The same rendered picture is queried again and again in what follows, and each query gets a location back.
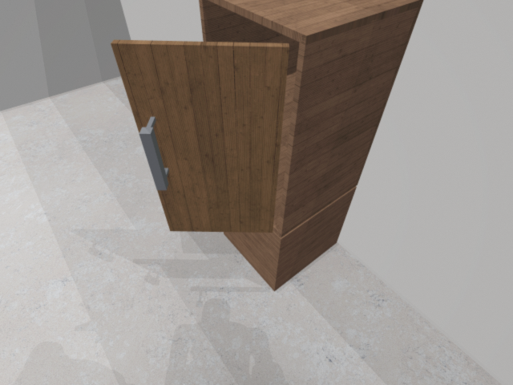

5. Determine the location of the cupboard door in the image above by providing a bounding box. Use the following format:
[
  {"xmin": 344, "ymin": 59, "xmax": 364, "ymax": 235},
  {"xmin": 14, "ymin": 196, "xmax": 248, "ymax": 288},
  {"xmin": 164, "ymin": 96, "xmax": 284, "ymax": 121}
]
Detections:
[{"xmin": 111, "ymin": 40, "xmax": 289, "ymax": 233}]

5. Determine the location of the handle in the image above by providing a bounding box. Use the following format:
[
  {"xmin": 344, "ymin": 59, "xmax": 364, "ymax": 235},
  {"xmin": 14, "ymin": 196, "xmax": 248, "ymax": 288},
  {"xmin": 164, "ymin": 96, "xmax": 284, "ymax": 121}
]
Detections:
[{"xmin": 139, "ymin": 116, "xmax": 169, "ymax": 190}]

